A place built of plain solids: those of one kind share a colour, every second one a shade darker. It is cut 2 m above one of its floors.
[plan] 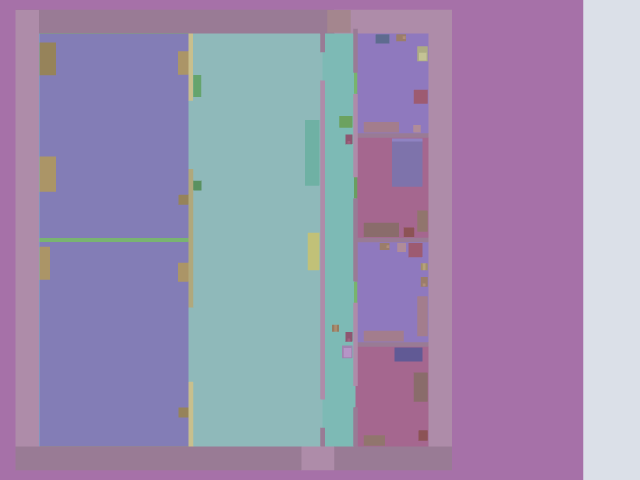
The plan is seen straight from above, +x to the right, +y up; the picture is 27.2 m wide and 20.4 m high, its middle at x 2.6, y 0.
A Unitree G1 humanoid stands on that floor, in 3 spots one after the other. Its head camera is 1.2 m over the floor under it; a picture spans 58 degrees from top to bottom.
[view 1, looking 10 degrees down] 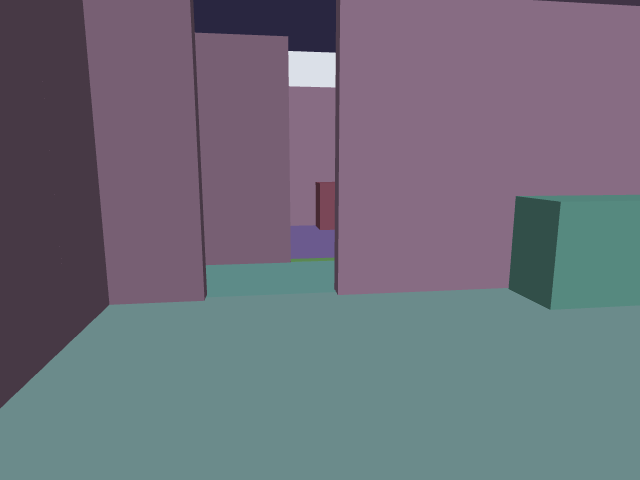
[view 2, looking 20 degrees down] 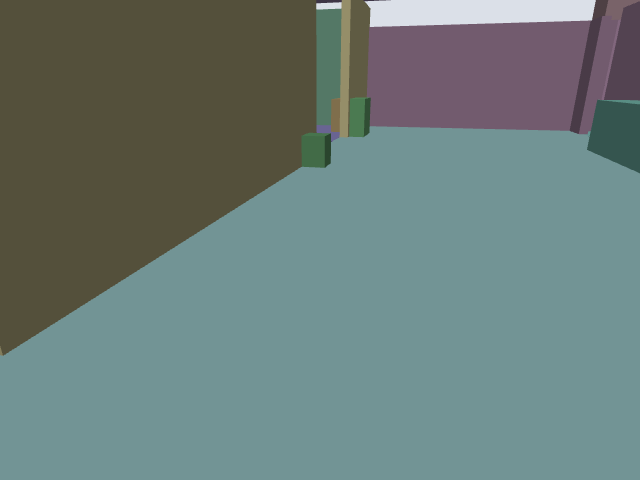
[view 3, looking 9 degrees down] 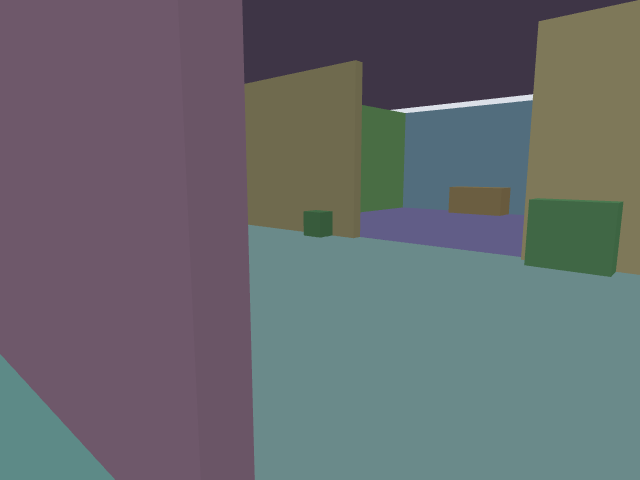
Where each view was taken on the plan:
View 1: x -1.19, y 7.48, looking -8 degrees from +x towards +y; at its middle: floor_wetroom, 6.91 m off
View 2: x -0.94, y -4.17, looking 104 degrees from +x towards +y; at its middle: floor_upper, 3.51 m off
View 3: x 3.41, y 7.78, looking -138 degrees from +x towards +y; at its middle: floor_upper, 7.68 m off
